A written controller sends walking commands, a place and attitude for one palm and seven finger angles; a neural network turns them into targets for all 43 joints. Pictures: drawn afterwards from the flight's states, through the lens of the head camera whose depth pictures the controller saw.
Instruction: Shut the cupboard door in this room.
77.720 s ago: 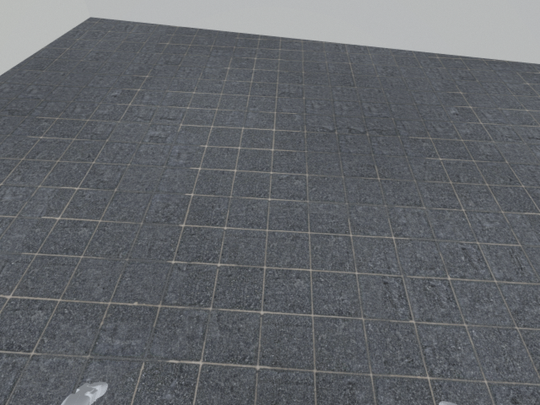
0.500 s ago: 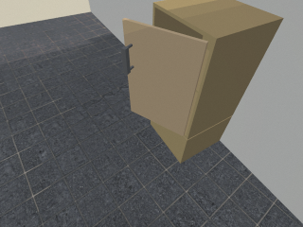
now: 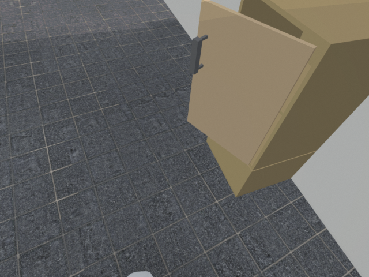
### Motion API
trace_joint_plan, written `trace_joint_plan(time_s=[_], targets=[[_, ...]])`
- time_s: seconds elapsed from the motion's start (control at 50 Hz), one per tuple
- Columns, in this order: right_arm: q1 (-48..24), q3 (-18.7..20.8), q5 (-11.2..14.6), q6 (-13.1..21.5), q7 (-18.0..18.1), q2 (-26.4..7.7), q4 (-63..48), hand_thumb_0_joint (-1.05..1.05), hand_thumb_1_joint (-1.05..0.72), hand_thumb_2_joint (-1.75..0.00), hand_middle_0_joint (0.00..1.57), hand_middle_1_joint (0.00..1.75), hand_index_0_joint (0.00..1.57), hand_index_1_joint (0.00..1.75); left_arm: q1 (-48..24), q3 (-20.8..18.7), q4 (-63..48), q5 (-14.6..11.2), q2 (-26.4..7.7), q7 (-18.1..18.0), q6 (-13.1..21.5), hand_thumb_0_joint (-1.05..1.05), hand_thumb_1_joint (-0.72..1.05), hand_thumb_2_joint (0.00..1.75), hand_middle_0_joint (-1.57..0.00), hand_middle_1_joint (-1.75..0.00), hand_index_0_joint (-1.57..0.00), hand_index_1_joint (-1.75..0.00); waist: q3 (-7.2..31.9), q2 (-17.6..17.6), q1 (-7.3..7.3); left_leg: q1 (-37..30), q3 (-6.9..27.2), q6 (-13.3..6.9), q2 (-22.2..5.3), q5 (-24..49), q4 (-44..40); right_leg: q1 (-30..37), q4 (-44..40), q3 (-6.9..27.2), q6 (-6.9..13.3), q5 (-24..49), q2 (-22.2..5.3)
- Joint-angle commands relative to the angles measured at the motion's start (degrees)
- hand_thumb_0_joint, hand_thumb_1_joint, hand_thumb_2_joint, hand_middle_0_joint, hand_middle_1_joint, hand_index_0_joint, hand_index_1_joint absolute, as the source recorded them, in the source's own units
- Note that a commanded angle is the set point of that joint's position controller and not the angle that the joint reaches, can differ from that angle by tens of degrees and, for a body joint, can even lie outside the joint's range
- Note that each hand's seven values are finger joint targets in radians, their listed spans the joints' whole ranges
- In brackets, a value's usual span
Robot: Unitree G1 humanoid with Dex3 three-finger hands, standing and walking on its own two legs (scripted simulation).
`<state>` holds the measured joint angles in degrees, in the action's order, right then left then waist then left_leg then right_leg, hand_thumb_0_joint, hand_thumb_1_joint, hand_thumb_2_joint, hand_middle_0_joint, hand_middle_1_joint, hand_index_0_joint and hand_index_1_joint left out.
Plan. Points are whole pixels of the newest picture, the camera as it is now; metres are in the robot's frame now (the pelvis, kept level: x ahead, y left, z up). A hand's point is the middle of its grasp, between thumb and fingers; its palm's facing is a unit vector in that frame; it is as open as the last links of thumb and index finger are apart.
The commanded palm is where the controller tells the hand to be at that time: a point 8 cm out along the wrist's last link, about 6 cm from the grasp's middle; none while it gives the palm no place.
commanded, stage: walk to a spot facing it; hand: left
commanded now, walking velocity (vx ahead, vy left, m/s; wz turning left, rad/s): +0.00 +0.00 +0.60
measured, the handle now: (199, 54) +0.84 -0.02 +0.01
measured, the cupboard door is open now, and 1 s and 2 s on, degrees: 27 27 27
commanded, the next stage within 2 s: none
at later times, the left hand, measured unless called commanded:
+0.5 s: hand out of the picture +0.03 +0.18 -0.13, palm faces +0.27 -0.91 -0.32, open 7.4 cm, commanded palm none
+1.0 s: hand out of the picture -0.03 +0.19 -0.15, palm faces +0.58 -0.76 -0.28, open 7.4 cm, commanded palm none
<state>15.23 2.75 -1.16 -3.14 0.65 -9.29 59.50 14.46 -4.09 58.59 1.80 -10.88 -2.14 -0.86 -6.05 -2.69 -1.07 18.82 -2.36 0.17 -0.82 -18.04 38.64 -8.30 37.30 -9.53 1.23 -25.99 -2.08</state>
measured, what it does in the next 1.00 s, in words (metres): steps on the spot, turning left: right foot, then left foot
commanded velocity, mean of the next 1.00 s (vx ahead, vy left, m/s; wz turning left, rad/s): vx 0.00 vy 0.00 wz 0.60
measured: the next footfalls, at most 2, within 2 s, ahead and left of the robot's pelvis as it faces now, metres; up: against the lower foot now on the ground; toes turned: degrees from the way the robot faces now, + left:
right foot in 0.40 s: +0.05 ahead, -0.16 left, +0.00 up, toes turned +14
left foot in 0.76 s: -0.02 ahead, +0.09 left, +0.00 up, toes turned +32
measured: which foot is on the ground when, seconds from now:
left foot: down 0.00-0.40, up 0.42-0.74, down 0.76-1.00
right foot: down 0.00-0.00, up 0.02-0.38, down 0.40-0.76, up 0.78-1.00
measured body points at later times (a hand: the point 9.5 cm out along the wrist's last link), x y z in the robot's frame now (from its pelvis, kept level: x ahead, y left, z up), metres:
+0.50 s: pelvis +0.00 -0.05 +0.01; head +0.06 -0.06 +0.46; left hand +0.02 +0.23 -0.11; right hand +0.14 -0.29 -0.14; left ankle -0.02 +0.08 -0.65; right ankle +0.01 -0.17 -0.72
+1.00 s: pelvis +0.03 -0.04 +0.02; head +0.07 +0.00 +0.46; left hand -0.06 +0.23 -0.12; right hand +0.25 -0.19 -0.12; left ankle -0.05 +0.07 -0.72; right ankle +0.10 -0.16 -0.67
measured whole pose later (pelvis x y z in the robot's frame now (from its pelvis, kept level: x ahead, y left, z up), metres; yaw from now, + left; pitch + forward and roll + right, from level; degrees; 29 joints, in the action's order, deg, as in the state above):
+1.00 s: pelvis +0.03 -0.04 +0.02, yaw +36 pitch +1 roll +0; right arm 8.7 2.7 -1.9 -2.6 0.5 -12.2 50.7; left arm 9.9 -4.4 49.7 1.3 -14.6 -0.6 -3.1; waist -6.8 -0.5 0.1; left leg 15.5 4.1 0.5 0.5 -16.3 31.0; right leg -25.6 53.6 -1.5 -4.0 -26.1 -3.9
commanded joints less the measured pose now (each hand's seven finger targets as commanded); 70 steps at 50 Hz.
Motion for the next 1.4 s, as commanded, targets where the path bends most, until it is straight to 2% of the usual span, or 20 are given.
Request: trace_joint_plan(time_s=[0.0, 0.06, 0.32, 0.34, 0.38, 0.42, 0.48, 0.62, 0.68, 0.72, 0.74, 0.76, 0.84, 1.04, 1.06, 1.08, 1.1, 1.18, 1.3, 1.38], targets=[[9.72, 2.46, -0.48, 1.51, 0.86, -13.73, -1.83, 0.0, -0.9, -0.9, 0.2, 0.3, 0.2, 0.3, -1.16, -1.06, -7.18, -0.93, -6.31, -0.44, -0.74, 0.0, 0.9, 0.9, -0.2, -0.3, -0.2, -0.3, 7.81, 19.79, -3.47, -11.8, 31.04, -13.91, -21.7, 37.95, -20.15, -19.11, 27.54, 8.87, -2.23, -11.81, -0.72], [1.58, 2.34, -0.97, 1.72, 1.03, -12.39, -5.88, 0.0, -0.9, -0.9, 0.2, 0.3, 0.2, 0.3, -4.83, -1.7, -7.91, -0.09, -7.04, 0.33, -1.11, 0.0, 0.9, 0.9, -0.2, -0.3, -0.2, -0.3, 2.74, 9.3, -1.02, -0.23, 27.66, -10.2, -15.29, 1.99, -24.49, -19.49, 28.85, 11.44, -2.38, -0.84, -2.64], [-4.84, 4.29, -0.43, 0.66, 0.19, -14.32, -10.58, 0.0, -0.9, -0.9, 0.2, 0.3, 0.2, 0.3, 1.23, -1.39, -10.31, -0.78, -7.81, 0.49, -0.42, 0.0, 0.9, 0.9, -0.2, -0.3, -0.2, -0.3, 10.62, 12.16, 2.16, 0.39, 24.03, -6.44, -5.73, 11.17, -16.13, -2.13, -6.61, 8.31, -3.93, 8.04, 3.32], [-5.79, 4.22, 0.0, 0.47, -0.06, -12.8, -11.21, 0.0, -0.9, -0.9, 0.2, 0.3, 0.2, 0.3, 3.53, -1.98, -9.93, -0.49, -9.66, 0.3, -0.06, 0.0, 0.9, 0.9, -0.2, -0.3, -0.2, -0.3, 10.16, 7.7, 3.5, 7.04, 21.39, -3.72, -2.3, 3.8, -12.88, 4.41, -14.54, 10.04, -3.25, 10.48, 0.51], [-5.36, 4.01, 0.04, 0.52, -0.57, -8.96, -12.34, 0.0, -0.9, -0.9, 0.2, 0.3, 0.2, 0.3, 0.42, -2.97, -11.46, 0.49, -17.45, -0.44, 0.41, 0.0, 0.9, 0.9, -0.2, -0.3, -0.2, -0.3, 5.95, -12.98, 3.27, 19.12, 7.12, 2.45, 6.54, -15.47, 17.56, 1.33, -26.41, 36.46, 6.81, 7.58, -25.9], [-2.98, 4.17, -0.7, -0.11, -1.51, -9.44, -11.3, 0.0, -0.9, -0.9, 0.2, 0.3, 0.2, 0.3, -6.14, -1.64, -13.15, 0.17, -12.78, -0.39, 0.83, 0.0, 0.9, 0.9, -0.2, -0.3, -0.2, -0.3, 2.95, -4.5, -0.87, 16.85, 8.47, 1.63, 2.56, -9.35, 31.08, -6.73, -22.64, 25.11, 7.62, 10.9, -20.1], [-3.73, 3.45, -0.17, -0.2, -2.12, -8.78, -11.05, 0.0, -0.9, -0.9, 0.2, 0.3, 0.2, 0.3, -6.68, -1.03, -13.28, -0.06, -10.37, -0.5, 1.34, 0.0, 0.9, 0.9, -0.2, -0.3, -0.2, -0.3, 3.91, -7.82, -1.55, 16.11, 4.37, 3.33, -0.1, -5.98, 30.55, -1.51, -15.79, 13.19, 6.54, 34.38, -15.5], [-11.33, 1.69, 0.41, 0.3, -2.38, -6.62, -13.43, 0.0, -0.9, -0.9, 0.2, 0.3, 0.2, 0.3, 4.35, -2.59, -10.42, 0.25, -13.62, -0.32, 0.94, 0.0, 0.9, 0.9, -0.2, -0.3, -0.2, -0.3, 6.93, -9.34, 3.94, 9.07, -2.52, 2.52, 0.87, -7.89, 8.04, 8.36, -9.59, 8.22, 5.41, 50.31, -16.95], [-7.69, 1.83, 0.46, 0.99, -2.09, -7.89, -12.71, 0.0, -0.9, -0.9, 0.2, 0.3, 0.2, 0.3, 3.55, -2.97, -10.46, 0.04, -14.01, -0.13, 0.88, 0.0, 0.9, 0.9, -0.2, -0.3, -0.2, -0.3, 8.92, -9.51, 1.86, 0.82, -3.54, 1.36, 1.53, -2.37, -4.22, 6.89, -4.06, 5.85, 3.51, 50.65, -17.18], [0.11, 3.29, -0.2, 1.99, -1.78, -14.11, -10.56, 0.0, -0.9, -0.9, 0.2, 0.3, 0.2, 0.3, 3.29, -2.5, -11.56, -1.01, -11.51, 0.27, 0.65, 0.0, 0.9, 0.9, -0.2, -0.3, -0.2, -0.3, 15.21, 5.33, -2.49, -19.75, 6.82, -2.45, -6.68, 22.78, -15.05, -7.86, 12.66, 0.13, -2.22, 32.14, -11.75], [4.52, 4.86, -0.07, 2.12, -1.07, -19.94, -9.78, 0.0, -0.9, -0.9, 0.2, 0.3, 0.2, 0.3, 0.99, -0.92, -14.05, -1.21, -7.1, 0.63, 0.58, 0.0, 0.9, 0.9, -0.2, -0.3, -0.2, -0.3, 17.19, 22.24, -4.88, -28.19, 26.72, -11.41, -21.86, 52.74, -14.32, -24.2, 24.75, 1.36, -5.63, -10.6, -3.8], [7.13, 4.64, 0.4, 1.46, -0.68, -19.71, -8.37, 0.0, -0.9, -0.9, 0.2, 0.3, 0.2, 0.3, -3.47, -0.5, -15.34, -0.61, -8.39, 0.09, -0.23, 0.0, 0.9, 0.9, -0.2, -0.3, -0.2, -0.3, 16.4, 15.09, -5.74, -26.7, 23.44, -14.17, -23.24, 56.68, -12.87, -25.3, 28.1, 7.9, -4.53, -12.35, -4.84], [-2.93, 2.91, -0.42, 1.61, 0.9, -14.62, -10.96, 0.0, -0.9, -0.9, 0.2, 0.3, 0.2, 0.3, -4.88, -1.22, -13.46, -0.71, -8.51, 0.53, -1.0, 0.0, 0.9, 0.9, -0.2, -0.3, -0.2, -0.3, 7.18, 15.38, -1.84, -13.2, 15.85, -10.37, -13.92, 39.98, -14.72, -23.77, 27.22, 9.75, -5.4, -1.73, -4.65], [-9.43, 3.65, -0.16, 0.91, 0.05, -14.54, -13.62, 0.0, -0.9, -0.9, 0.2, 0.3, 0.2, 0.3, 4.71, -1.72, -11.66, -0.75, -8.3, 1.1, 0.09, 0.0, 0.9, 0.9, -0.2, -0.3, -0.2, -0.3, 7.32, 9.99, 4.16, 4.67, 17.24, -5.57, -6.0, 13.88, -9.95, 1.24, -7.13, 5.81, -5.01, 13.3, 0.85], [-8.03, 3.41, 0.45, 0.99, -0.37, -11.61, -13.97, 0.0, -0.9, -0.9, 0.2, 0.3, 0.2, 0.3, 6.65, -2.5, -11.67, -0.08, -12.27, 0.74, 0.95, 0.0, 0.9, 0.9, -0.2, -0.3, -0.2, -0.3, 8.44, -0.59, 5.09, 11.3, 13.39, -2.12, -0.42, 1.58, -1.19, 7.96, -16.44, 14.22, -3.3, 12.27, -7.17], [-6.05, 3.19, 0.64, 1.03, -0.52, -7.87, -14.66, 0.0, -0.9, -0.9, 0.2, 0.3, 0.2, 0.3, 5.96, -3.42, -12.34, 0.64, -17.66, 0.29, 1.29, 0.0, 0.9, 0.9, -0.2, -0.3, -0.2, -0.3, 9.63, -17.44, 4.94, 16.82, 5.29, 1.74, 7.05, -17.14, 16.54, 7.55, -22.69, 33.12, 3.65, 14.88, -24.09], [-6.56, 3.75, -0.01, 0.55, -0.78, -10.85, -14.28, 0.0, -0.9, -0.9, 0.2, 0.3, 0.2, 0.3, 4.38, -2.67, -12.72, 0.02, -17.03, 0.15, 1.04, 0.0, 0.9, 0.9, -0.2, -0.3, -0.2, -0.3, 8.02, -13.41, 4.2, 14.73, 8.06, 1.05, 3.45, -18.31, 29.28, -0.54, -22.84, 32.93, 7.6, 14.63, -26.79], [-4.58, 3.29, -0.18, -0.01, -2.1, -9.16, -11.41, 0.0, -0.9, -0.9, 0.2, 0.3, 0.2, 0.3, -4.85, -1.02, -15.04, -0.07, -9.9, -0.24, 1.2, 0.0, 0.9, 0.9, -0.2, -0.3, -0.2, -0.3, 5.42, -8.99, -0.82, 13.7, 5.7, 2.44, -0.51, -6.43, 35.53, -4.14, -18.16, 13.88, 5.51, 24.44, -16.89], [-9.0, 1.91, 0.29, -0.04, -2.43, -6.36, -12.18, 0.0, -0.9, -0.9, 0.2, 0.3, 0.2, 0.3, 2.99, -2.06, -12.4, 0.06, -11.75, -0.46, 1.4, 0.0, 0.9, 0.9, -0.2, -0.3, -0.2, -0.3, 8.04, -7.47, 2.81, 11.3, 0.04, 3.3, -0.38, -8.5, 17.13, 7.08, -13.42, 6.34, 5.66, 42.94, -18.02], [-9.06, 1.41, 0.48, 0.94, -2.43, -6.07, -12.85, 0.0, -0.9, -0.9, 0.2, 0.3, 0.2, 0.3, 4.27, -3.05, -11.24, 0.3, -13.26, 0.01, 1.23, 0.0, 0.9, 0.9, -0.2, -0.3, -0.2, -0.3, 9.09, -9.07, 3.81, 6.29, -2.71, 1.61, -0.55, -9.82, 4.95, 7.92, -12.68, 6.35, 5.57, 34.47, -20.53]])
